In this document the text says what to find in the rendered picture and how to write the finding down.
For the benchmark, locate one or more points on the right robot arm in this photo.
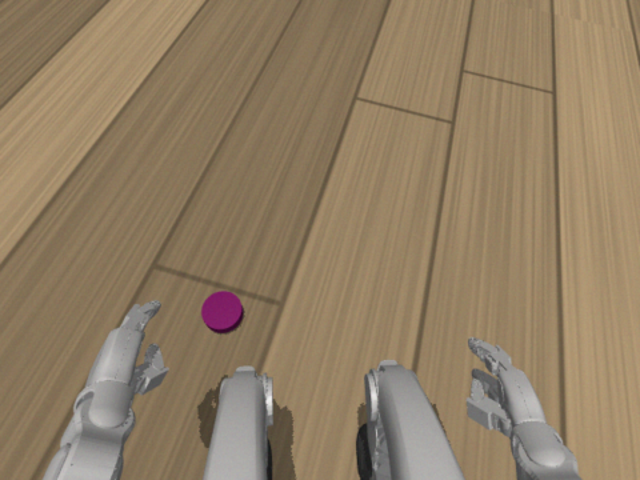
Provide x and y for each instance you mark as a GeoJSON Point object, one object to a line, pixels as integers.
{"type": "Point", "coordinates": [539, 453]}

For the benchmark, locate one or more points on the tin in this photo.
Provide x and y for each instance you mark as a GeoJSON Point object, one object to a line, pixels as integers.
{"type": "Point", "coordinates": [222, 312]}

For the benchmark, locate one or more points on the left robot hand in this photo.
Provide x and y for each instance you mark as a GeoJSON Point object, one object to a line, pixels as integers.
{"type": "Point", "coordinates": [117, 357]}

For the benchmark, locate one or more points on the left robot arm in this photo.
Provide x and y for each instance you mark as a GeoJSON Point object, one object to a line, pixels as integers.
{"type": "Point", "coordinates": [93, 442]}

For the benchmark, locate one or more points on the right robot foot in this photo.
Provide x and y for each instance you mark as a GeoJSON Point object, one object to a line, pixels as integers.
{"type": "Point", "coordinates": [364, 462]}

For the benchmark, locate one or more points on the right robot hand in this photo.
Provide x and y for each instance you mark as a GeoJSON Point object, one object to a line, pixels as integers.
{"type": "Point", "coordinates": [512, 398]}

